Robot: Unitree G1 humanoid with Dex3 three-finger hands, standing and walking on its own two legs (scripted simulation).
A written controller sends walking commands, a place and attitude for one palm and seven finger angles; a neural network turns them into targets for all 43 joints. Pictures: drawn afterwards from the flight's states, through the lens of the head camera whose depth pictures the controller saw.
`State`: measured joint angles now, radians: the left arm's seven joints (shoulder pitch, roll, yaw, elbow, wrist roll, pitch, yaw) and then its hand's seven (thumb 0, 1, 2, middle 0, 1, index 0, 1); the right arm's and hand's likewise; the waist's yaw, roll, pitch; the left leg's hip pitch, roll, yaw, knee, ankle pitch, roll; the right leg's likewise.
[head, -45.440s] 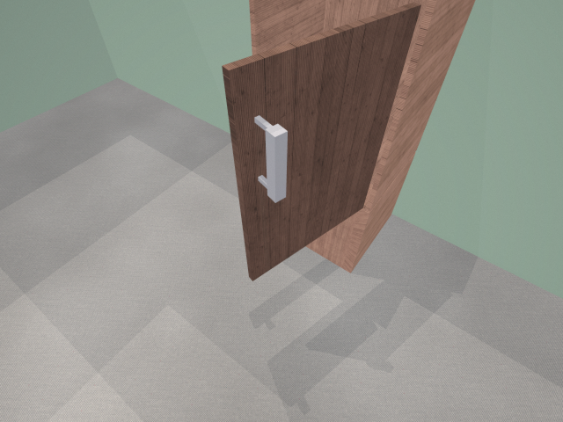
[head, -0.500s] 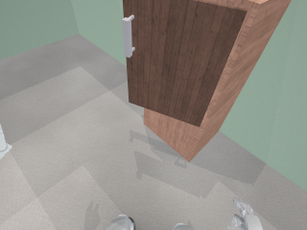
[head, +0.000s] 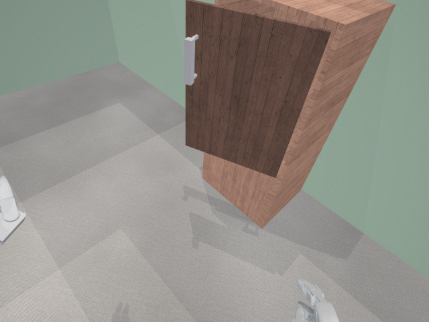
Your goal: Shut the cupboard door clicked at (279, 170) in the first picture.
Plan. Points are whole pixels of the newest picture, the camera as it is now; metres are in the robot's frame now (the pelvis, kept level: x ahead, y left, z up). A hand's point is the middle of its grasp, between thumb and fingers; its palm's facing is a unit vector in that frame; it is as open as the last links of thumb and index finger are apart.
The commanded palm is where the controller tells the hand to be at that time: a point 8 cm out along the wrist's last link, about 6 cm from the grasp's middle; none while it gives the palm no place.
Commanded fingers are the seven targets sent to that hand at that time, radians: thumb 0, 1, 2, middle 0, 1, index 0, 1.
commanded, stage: stop stepping back and stand still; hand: left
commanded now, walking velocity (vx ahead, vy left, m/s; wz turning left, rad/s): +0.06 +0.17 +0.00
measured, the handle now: (192, 60) +0.88 +0.14 +0.09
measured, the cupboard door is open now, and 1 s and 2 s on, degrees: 22 22 22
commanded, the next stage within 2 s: let the arm hang, fingers relaxed in 0.40 s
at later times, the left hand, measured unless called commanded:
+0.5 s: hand (25, 217) +0.20 +0.27 +0.18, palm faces +0.39 -0.79 -0.47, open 7.4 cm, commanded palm none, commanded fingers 0.00 0.90 0.90 -0.20 -0.30 -0.20 -0.30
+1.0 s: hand out of the picture -0.06 +0.20 -0.17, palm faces +0.02 -0.98 -0.19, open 7.1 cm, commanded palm none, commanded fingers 0.00 0.90 0.90 -0.20 -0.30 -0.20 -0.30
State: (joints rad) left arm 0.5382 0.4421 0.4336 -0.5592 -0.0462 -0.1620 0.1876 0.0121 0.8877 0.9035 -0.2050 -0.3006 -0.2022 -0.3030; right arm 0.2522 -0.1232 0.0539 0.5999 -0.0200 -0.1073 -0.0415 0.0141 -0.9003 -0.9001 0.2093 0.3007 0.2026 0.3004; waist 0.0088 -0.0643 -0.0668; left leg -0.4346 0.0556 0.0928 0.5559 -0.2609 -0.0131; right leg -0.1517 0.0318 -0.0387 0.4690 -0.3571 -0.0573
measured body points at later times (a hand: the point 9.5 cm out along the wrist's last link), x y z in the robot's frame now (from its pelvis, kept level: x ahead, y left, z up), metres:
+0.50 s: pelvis -0.01 +0.01 +0.01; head -0.01 +0.02 +0.46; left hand +0.17 +0.31 +0.20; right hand +0.12 -0.22 -0.08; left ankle +0.05 +0.12 -0.73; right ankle -0.06 -0.09 -0.73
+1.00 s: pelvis -0.02 +0.01 +0.01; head +0.00 +0.03 +0.46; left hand -0.06 +0.25 -0.16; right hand -0.02 -0.23 -0.14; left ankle +0.05 +0.12 -0.73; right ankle -0.06 -0.09 -0.73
